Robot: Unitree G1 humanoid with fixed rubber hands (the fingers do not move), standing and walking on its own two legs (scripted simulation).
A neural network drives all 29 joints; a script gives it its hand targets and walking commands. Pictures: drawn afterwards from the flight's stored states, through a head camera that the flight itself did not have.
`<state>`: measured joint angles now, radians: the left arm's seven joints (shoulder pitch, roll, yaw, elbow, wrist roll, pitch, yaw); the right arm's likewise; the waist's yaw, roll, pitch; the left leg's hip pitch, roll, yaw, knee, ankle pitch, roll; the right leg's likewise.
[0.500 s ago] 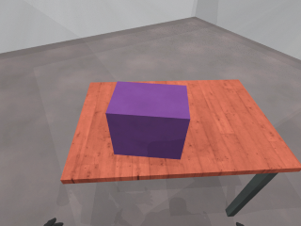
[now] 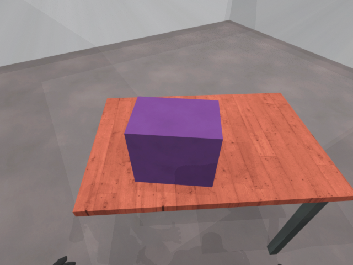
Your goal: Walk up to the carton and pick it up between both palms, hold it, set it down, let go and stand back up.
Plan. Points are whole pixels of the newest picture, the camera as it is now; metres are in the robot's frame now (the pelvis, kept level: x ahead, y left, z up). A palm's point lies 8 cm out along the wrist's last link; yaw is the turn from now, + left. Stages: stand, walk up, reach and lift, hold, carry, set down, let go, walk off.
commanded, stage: stand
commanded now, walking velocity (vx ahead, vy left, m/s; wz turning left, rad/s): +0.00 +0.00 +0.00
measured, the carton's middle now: (175, 142) +0.49 +0.03 -0.01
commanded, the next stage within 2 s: none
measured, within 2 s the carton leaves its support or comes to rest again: neither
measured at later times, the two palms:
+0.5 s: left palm out of the picture +0.11 +0.29 -0.09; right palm out of the picture +0.11 -0.25 -0.12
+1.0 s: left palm out of the picture +0.11 +0.29 -0.09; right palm out of the picture +0.10 -0.25 -0.12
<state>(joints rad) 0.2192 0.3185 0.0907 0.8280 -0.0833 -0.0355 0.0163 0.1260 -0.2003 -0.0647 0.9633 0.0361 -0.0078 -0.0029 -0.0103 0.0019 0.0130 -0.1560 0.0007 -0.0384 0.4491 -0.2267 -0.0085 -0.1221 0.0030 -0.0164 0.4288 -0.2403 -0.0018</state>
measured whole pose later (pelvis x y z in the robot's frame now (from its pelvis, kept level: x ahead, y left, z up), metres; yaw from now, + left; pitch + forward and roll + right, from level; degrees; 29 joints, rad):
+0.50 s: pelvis +0.00 +0.00 +0.00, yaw +0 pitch -4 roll +0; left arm 0.21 0.31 0.09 0.85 -0.08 -0.03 0.02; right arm 0.13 -0.20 -0.07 0.97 0.04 -0.01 0.00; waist -0.01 0.01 0.02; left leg -0.16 0.00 -0.04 0.45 -0.23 -0.01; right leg -0.12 0.00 -0.02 0.43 -0.24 0.00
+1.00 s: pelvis +0.00 +0.00 +0.00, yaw +0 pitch -4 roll +0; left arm 0.19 0.31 0.09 0.85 -0.08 -0.03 0.02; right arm 0.13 -0.21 -0.07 0.97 0.04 -0.01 0.00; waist -0.01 0.01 0.03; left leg -0.16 0.00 -0.04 0.45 -0.23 -0.01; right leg -0.12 0.00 -0.02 0.43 -0.24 0.00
